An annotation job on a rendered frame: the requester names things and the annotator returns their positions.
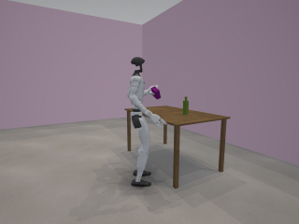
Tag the robot right forearm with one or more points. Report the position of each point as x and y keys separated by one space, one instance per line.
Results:
x=138 y=104

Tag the table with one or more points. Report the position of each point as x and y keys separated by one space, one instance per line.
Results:
x=174 y=116

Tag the sponge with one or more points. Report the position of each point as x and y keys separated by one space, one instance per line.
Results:
x=156 y=92

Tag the robot left upper arm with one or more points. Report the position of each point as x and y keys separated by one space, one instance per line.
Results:
x=128 y=94

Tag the right robot foot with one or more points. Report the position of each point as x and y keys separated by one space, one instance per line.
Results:
x=141 y=183

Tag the right robot hand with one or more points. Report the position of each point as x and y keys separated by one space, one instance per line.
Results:
x=156 y=120

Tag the robot left thigh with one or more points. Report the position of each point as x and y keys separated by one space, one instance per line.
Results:
x=140 y=145

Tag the robot right upper arm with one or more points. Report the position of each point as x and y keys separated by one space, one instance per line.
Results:
x=135 y=85

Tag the left robot hand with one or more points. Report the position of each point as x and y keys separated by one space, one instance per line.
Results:
x=150 y=91

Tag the robot left forearm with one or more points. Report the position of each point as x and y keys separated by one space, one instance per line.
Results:
x=146 y=92

